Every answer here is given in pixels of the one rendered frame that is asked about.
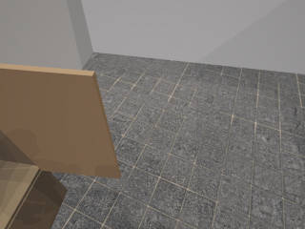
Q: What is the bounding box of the cupboard door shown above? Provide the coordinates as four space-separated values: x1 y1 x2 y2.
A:
0 63 121 179

